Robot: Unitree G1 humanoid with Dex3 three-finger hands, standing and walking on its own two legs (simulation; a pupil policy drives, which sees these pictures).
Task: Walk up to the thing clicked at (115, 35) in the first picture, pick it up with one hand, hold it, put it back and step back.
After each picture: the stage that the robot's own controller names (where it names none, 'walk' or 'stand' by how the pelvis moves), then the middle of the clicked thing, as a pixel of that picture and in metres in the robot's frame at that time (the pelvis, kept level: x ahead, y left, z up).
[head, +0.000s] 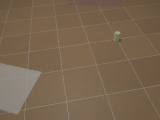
stand; (116, 36) +1.55 -0.36 -0.72
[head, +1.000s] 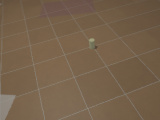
walk; (91, 43) +1.46 +0.07 -0.69
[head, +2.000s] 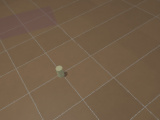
walk; (60, 71) +0.95 +0.34 -0.72
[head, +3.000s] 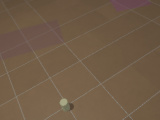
walk; (65, 105) +0.61 +0.30 -0.71
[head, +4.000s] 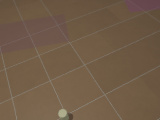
stand; (63, 115) +0.46 +0.25 -0.70
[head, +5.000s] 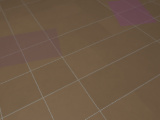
stand; out of the picture +0.39 +0.24 -0.72
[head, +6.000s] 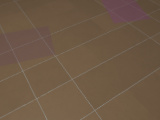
stand; out of the picture +0.35 +0.26 -0.71
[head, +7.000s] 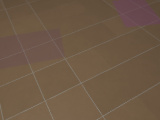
stand; out of the picture +0.33 +0.23 -0.72
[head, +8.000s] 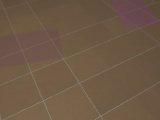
stand; out of the picture +0.33 +0.24 -0.72
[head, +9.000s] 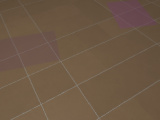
stand; out of the picture +0.32 +0.25 -0.73
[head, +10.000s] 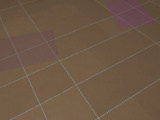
stand; out of the picture +0.31 +0.25 -0.73
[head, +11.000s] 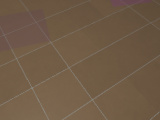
go down; out of the picture +0.33 +0.25 -0.69
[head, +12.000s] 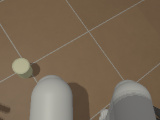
go down; (23, 69) +0.37 +0.29 -0.29
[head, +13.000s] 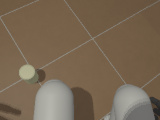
close in; (29, 75) +0.37 +0.28 -0.30
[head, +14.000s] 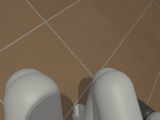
close in; out of the picture +0.35 +0.31 -0.21
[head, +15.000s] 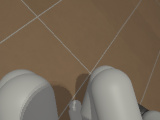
close; out of the picture +0.34 +0.32 -0.21
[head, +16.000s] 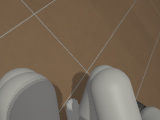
lift; out of the picture +0.33 +0.31 -0.22
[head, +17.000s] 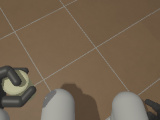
lift; (21, 87) +0.30 +0.24 -0.04
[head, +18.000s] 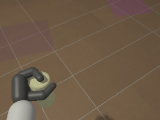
hold; (42, 90) +0.33 +0.17 +0.01
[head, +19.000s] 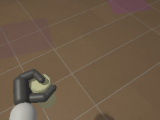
hold; (43, 91) +0.33 +0.17 -0.01
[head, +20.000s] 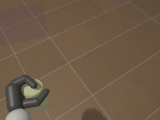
crouch; (36, 95) +0.32 +0.20 -0.05
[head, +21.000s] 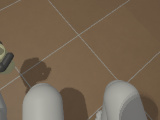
lower; out of the picture +0.41 +0.29 -0.10
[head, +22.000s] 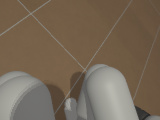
lower; out of the picture +0.36 +0.33 -0.22
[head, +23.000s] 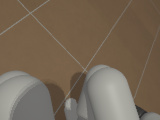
lower; out of the picture +0.35 +0.33 -0.22
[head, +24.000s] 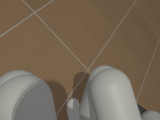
lower; out of the picture +0.34 +0.33 -0.21
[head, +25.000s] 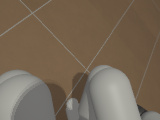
lower; out of the picture +0.34 +0.33 -0.21
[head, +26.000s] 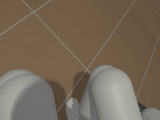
open; out of the picture +0.33 +0.31 -0.22
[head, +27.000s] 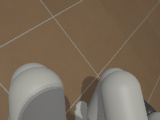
stand; out of the picture +0.34 +0.30 -0.22
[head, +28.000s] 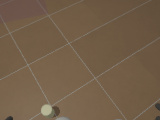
stand; (48, 111) +0.34 +0.25 -0.55
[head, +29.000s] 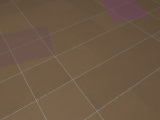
stand; out of the picture +0.32 +0.24 -0.66
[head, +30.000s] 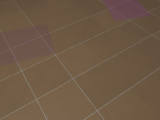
stand; out of the picture +0.31 +0.23 -0.67
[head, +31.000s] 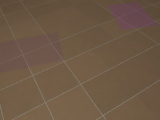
stand; out of the picture +0.34 +0.22 -0.72
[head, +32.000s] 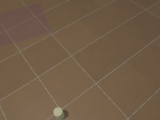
walk; (59, 113) +0.40 +0.23 -0.69
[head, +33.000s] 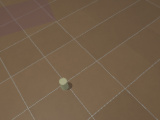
walk; (64, 84) +0.67 +0.24 -0.70
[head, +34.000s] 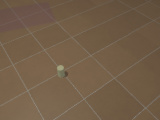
stand; (60, 71) +0.92 +0.25 -0.71
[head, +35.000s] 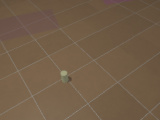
stand; (64, 76) +0.92 +0.25 -0.72
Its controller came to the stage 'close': yes
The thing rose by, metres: 0.70
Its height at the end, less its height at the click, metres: +0.00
